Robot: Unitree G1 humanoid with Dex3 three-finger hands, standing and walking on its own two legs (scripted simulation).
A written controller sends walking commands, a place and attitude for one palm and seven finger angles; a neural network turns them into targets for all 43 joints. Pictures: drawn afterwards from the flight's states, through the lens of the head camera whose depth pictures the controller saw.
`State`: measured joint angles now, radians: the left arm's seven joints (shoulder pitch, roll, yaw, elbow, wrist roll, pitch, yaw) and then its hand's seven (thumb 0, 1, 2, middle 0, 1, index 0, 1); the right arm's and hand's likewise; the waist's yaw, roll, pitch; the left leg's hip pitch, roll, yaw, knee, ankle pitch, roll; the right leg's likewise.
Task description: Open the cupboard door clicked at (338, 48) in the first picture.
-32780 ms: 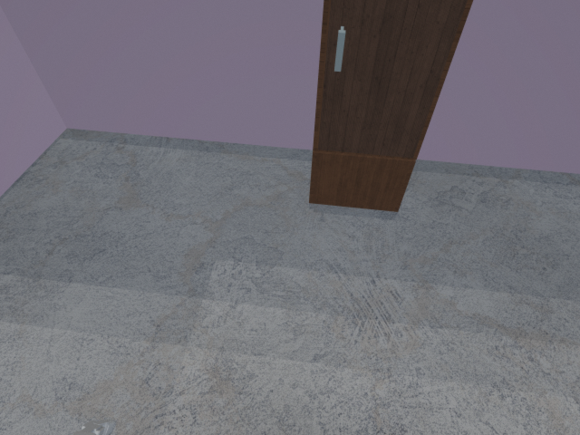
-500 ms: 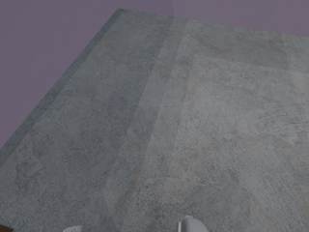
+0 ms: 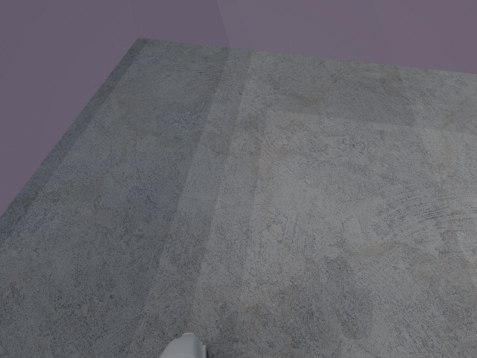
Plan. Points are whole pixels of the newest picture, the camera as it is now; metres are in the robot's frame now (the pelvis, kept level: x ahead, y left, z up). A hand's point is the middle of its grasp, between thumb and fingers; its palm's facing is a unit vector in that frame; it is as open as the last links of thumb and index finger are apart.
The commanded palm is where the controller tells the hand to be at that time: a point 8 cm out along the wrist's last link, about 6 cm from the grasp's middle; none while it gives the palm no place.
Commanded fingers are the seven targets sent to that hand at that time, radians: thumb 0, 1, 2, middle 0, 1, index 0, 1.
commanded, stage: walk to a spot facing it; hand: left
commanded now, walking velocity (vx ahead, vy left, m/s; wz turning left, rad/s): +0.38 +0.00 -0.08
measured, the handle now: out of the picture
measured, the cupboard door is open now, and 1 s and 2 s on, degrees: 45 45 45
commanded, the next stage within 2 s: turn to face it in 0.32 s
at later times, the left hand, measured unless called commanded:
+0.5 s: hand (185, 254) +0.35 +0.15 -0.17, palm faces -0.07 -0.97 -0.25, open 7.4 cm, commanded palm none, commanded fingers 0.00 0.90 0.90 -0.20 -0.30 -0.20 -0.30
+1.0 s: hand (188, 237) +0.39 +0.15 -0.18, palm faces +0.23 -0.95 -0.23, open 7.4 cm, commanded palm none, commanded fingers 0.00 0.90 0.90 -0.20 -0.30 -0.20 -0.30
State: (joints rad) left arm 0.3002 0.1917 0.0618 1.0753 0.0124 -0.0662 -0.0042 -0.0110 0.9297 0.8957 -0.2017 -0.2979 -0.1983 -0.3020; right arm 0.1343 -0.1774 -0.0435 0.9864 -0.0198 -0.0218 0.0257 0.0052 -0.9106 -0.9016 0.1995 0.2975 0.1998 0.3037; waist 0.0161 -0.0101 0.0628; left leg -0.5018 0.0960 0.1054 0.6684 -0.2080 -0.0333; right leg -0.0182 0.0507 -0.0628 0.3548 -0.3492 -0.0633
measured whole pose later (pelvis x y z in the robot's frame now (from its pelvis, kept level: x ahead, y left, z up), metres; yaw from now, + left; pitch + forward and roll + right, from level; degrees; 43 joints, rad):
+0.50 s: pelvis +0.24 -0.04 -0.01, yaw -5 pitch +0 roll +2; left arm 0.14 0.20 0.07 1.01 0.02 -0.05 -0.02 0.00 0.92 0.90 -0.20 -0.30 -0.19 -0.30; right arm 0.39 -0.19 -0.04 1.12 -0.02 -0.01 0.00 0.00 -0.92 -0.90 0.20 0.30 0.20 0.30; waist -0.03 0.02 0.07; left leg -0.18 0.10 0.13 0.76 -0.50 -0.04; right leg -0.40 -0.06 -0.11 0.65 -0.24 -0.05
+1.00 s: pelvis +0.35 -0.06 -0.01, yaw +11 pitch +2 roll +0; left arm 0.15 0.21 0.08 0.95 0.01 0.04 0.01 0.00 0.91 0.90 -0.20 -0.30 -0.20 -0.30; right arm 0.16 -0.23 -0.05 0.92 -0.03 0.02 -0.01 0.00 -0.91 -0.90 0.20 0.30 0.20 0.30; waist -0.01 -0.01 0.07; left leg -0.42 0.01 0.06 0.59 -0.19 0.03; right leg -0.48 -0.07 -0.03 1.10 -0.47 0.06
